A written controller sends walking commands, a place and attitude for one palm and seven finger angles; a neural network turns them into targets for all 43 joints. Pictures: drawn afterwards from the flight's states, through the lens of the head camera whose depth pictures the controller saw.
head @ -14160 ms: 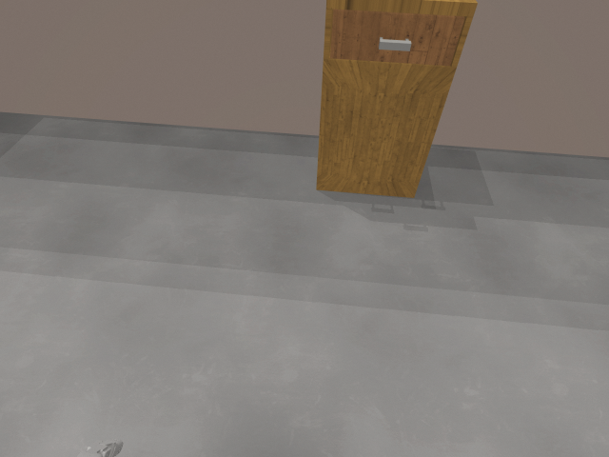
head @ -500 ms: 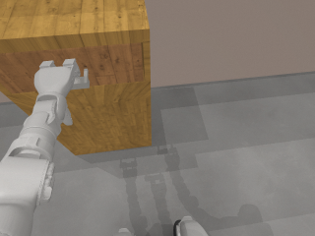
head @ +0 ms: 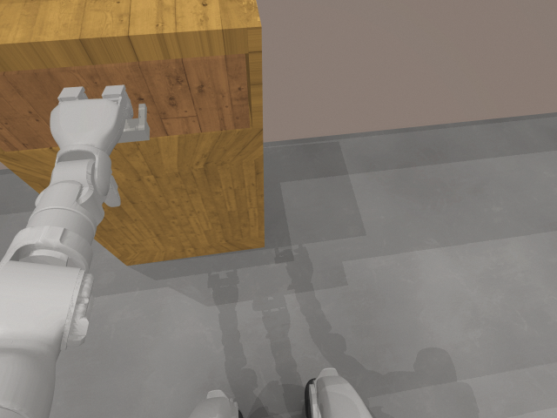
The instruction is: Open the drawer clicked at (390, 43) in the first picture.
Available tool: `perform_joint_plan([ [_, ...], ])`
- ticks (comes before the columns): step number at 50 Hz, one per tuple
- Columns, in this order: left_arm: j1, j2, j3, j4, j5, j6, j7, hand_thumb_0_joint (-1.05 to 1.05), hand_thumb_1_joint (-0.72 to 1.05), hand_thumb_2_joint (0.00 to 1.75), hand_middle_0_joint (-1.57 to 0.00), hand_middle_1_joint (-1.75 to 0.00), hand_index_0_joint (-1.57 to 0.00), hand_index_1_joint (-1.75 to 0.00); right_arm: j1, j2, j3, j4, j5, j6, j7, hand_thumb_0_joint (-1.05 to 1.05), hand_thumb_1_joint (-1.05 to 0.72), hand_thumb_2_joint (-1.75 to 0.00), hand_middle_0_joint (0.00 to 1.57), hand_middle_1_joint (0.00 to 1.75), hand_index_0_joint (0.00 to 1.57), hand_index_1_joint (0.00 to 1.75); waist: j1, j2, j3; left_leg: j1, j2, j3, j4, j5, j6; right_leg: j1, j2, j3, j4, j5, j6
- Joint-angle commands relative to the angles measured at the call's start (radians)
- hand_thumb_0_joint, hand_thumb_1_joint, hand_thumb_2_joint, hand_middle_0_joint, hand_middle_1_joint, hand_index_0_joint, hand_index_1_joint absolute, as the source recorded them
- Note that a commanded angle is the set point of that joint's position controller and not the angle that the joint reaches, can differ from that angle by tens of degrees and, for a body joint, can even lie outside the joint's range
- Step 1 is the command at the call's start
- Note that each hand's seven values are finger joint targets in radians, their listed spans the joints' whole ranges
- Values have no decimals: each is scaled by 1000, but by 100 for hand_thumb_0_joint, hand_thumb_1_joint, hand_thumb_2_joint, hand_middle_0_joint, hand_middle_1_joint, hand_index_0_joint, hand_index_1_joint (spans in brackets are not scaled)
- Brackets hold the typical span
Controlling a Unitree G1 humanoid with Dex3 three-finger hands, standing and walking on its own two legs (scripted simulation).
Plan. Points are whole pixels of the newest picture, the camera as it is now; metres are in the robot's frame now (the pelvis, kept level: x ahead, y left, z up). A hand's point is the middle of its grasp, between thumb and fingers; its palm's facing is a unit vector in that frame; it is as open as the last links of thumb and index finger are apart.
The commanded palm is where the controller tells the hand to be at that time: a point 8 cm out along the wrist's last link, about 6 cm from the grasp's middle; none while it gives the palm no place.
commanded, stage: lower the fingers behind the handle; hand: left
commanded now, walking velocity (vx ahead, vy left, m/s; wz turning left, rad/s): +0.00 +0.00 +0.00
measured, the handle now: (113, 122) +0.57 +0.23 +0.02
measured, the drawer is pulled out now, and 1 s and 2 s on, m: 0.00 0.00 0.00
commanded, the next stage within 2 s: lift the fingers back up to retry in 0.48 s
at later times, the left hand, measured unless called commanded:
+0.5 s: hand (106, 151) +0.51 +0.23 +0.02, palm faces -0.04 +0.03 -1.00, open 13.8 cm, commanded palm +0.49 +0.23 +0.05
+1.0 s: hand (98, 140) +0.51 +0.23 +0.05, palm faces -0.03 -0.03 -1.00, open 13.9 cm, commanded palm +0.49 +0.23 +0.11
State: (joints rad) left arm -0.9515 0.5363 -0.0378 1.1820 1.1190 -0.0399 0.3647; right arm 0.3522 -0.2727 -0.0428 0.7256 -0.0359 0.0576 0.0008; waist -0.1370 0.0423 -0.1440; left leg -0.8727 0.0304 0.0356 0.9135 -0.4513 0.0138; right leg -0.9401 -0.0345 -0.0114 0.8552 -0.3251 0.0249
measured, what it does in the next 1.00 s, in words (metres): stands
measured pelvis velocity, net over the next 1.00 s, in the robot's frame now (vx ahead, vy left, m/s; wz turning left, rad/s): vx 0.01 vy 0.00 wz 0.00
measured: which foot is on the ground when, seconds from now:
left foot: down 0.00-1.00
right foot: down 0.00-1.00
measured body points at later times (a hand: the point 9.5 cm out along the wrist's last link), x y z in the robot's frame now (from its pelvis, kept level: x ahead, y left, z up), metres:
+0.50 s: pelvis -0.02 +0.00 -0.01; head +0.12 -0.01 +0.42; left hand +0.50 +0.22 +0.08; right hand -0.01 -0.28 -0.14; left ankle -0.02 +0.11 -0.68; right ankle +0.03 -0.14 -0.68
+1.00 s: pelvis +0.01 +0.00 +0.01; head +0.13 +0.00 +0.45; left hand +0.51 +0.23 +0.10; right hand +0.00 -0.27 -0.11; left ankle -0.02 +0.11 -0.68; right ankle +0.03 -0.14 -0.68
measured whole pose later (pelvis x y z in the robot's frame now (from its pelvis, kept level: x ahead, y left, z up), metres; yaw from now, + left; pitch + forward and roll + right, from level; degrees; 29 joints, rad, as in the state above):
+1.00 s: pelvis +0.01 +0.00 +0.01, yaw +0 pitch +21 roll -1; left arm -0.88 0.53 0.01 1.09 1.09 -0.07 0.33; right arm 0.37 -0.27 -0.05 0.73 -0.03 0.06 -0.01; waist -0.13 0.05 -0.12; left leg -0.77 0.03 0.03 0.83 -0.43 0.01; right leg -0.83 -0.03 -0.01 0.76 -0.30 0.03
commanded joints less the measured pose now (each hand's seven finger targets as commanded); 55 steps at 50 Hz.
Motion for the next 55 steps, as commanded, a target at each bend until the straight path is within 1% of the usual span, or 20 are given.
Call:
perform_joint_plan([
  [1, -280, 190, 30, -50, -19, 11, -30, 0, -50, 30, -30, -120, -30, -120, 173, -178, -50, -43, 4, -16, -20, 0, -90, -90, 20, 30, 20, 30, -35, -43, -343, 125, -49, -16, -91, 282, 29, 268, 64, -25, -63, 207, -47],
  [3, -280, 189, 30, -63, -20, 3, -37, 0, -50, 30, -30, -120, -30, -120, 177, -176, -52, -46, 3, -18, -20, 0, -90, -90, 20, 30, 20, 30, -35, -23, -374, 132, -47, -15, -78, 293, 29, 264, 63, -24, -49, 218, -48],
  [8, -307, 229, 42, -75, -25, -4, -49, 0, -50, 30, -30, -120, -30, -120, 174, -179, -45, -57, 10, -21, -29, 0, -90, -90, 20, 30, 20, 30, -42, -48, -351, 78, -49, -14, -65, 234, 32, 255, 59, -18, -43, 182, -43],
  [11, -267, 218, 45, -81, -25, -8, -51, 0, -50, 30, -30, -120, -30, -120, 175, -175, -48, -63, 10, -23, -28, 0, -90, -90, 20, 30, 20, 30, -25, -30, -386, 101, -49, -15, -62, 252, 30, 256, 62, -20, -36, 187, -45],
  [12, -282, 203, 38, -92, -30, -11, -51, 0, -50, 30, -30, -120, -30, -120, 176, -175, -49, -63, 9, -24, -27, 0, -90, -90, 20, 30, 20, 30, -33, -34, -393, 106, -48, -17, -59, 260, 31, 250, 62, -21, -35, 193, -46],
  [18, -296, 258, 61, -76, -32, -8, -43, 0, -50, 30, -30, -120, -30, -120, 173, -180, -41, -59, 12, -26, -32, 0, -90, -90, 20, 30, 20, 30, -34, -39, -372, 59, -53, -12, -59, 202, 33, 259, 59, -12, -43, 156, -40],
  [21, -301, 259, 61, -81, -27, -7, -40, 0, -50, 30, -30, -120, -30, -120, 173, -182, -41, -57, 13, -29, -33, 0, -90, -90, 20, 30, 20, 30, -36, -46, -378, 66, -50, -15, -61, 203, 34, 255, 60, -13, -43, 155, -40],
  [23, -315, 250, 50, -93, -27, -10, -39, 0, -50, 30, -30, -120, -30, -120, 177, -178, -41, -57, 11, -31, -32, 0, -90, -90, 20, 30, 20, 30, -36, -9, -396, 76, -53, -11, -58, 216, 34, 257, 59, -12, -41, 165, -41],
  [29, -282, 255, 63, -95, -33, -11, -45, 0, -50, 30, -30, -120, -30, -120, 179, -180, -42, -57, 13, -27, -31, 0, -90, -90, 20, 30, 20, 30, -25, -34, -387, 74, -51, -13, -64, 229, 32, 277, 61, -13, -42, 183, -41],
  [32, -310, 307, 104, -174, -38, -23, -39, 0, -50, 30, -30, -120, -30, -120, 177, -180, -47, -63, 11, -23, -31, 0, -90, -90, 20, 30, 20, 30, -7, -16, -454, 127, -53, -12, -76, 265, 32, 329, 63, -9, -54, 210, -41],
  [34, -315, 281, 87, -214, -35, -29, -33, 0, -50, 30, -30, -120, -30, -120, 176, -172, -50, -65, 11, -23, -29, 0, -90, -90, 20, 30, 20, 30, 2, 41, -482, 185, -51, -18, -95, 298, 27, 336, 65, -14, -63, 221, -45],
  [35, -310, 255, 72, -193, -40, -25, -30, 0, -50, 30, -30, -120, -30, -120, 174, -171, -52, -61, 12, -24, -28, 0, -90, -90, 20, 30, 20, 30, -10, 18, -440, 192, -48, -18, -104, 292, 28, 326, 67, -18, -80, 211, -43],
  [38, -361, 334, 125, -243, -42, -36, -15, 0, -50, 30, -30, -120, -30, -120, 174, -180, -50, -51, 10, -21, -33, 0, -90, -90, 20, 30, 20, 30, -4, 17, -460, 211, -48, -23, -123, 310, 30, 368, 65, -12, -96, 230, -41],
  [39, -350, 303, 105, -231, -41, -34, -13, 0, -50, 30, -30, -120, -30, -120, 173, -175, -52, -51, 10, -21, -32, 0, -90, -90, 20, 30, 20, 30, -6, 28, -452, 230, -49, -22, -131, 325, 28, 367, 66, -15, -105, 237, -43],
  [42, -386, 316, 121, -281, -29, -43, 2, 0, -50, 30, -30, -120, -30, -120, 173, -177, -58, -43, 7, -18, -30, 0, -90, -90, 20, 30, 20, 30, 0, 46, -476, 298, -44, -31, -142, 394, 22, 372, 70, -22, -114, 265, -47],
  [44, -398, 285, 100, -295, -27, -42, 13, 0, -50, 30, -30, -120, -30, -120, 177, -172, -62, -34, 6, -19, -26, 0, -90, -90, 20, 30, 20, 30, -4, 82, -470, 342, -41, -34, -151, 434, 17, 364, 72, -27, -125, 280, -49],
  [46, -399, 267, 95, -300, -32, -35, 18, 0, -50, 30, -30, -120, -30, -120, 175, -171, -65, -32, 5, -18, -23, 0, -90, -90, 20, 30, 20, 30, -4, 78, -465, 369, -40, -34, -162, 469, 15, 379, 74, -31, -136, 298, -48],
  [48, -382, 293, 118, -304, -38, -27, 14, 0, -50, 30, -30, -120, -30, -120, 173, -172, -64, -28, 4, -12, -21, 0, -90, -90, 20, 30, 20, 30, 11, 82, -481, 388, -41, -30, -169, 532, 14, 422, 72, -29, -142, 351, -48],
  [51, -346, 257, 93, -293, -41, -5, -4, 0, -50, 30, -30, -120, -30, -120, 163, -168, -66, -30, 10, -2, -19, 0, -90, -90, 20, 30, 20, 30, 14, 56, -456, 405, -39, -26, -189, 573, 12, 454, 73, -33, -161, 383, -47],
  [55, -318, 218, 72, -342, -50, 0, -36, 0, -50, 30, -30, -120, -30, -120, 156, -162, -71, -42, 15, 5, -17, 0, -90, -90, 20, 30, 20, 30, 27, 73, -453, 478, -29, -29, -210, 683, 7, 481, 75, -37, -184, 421, -46],
])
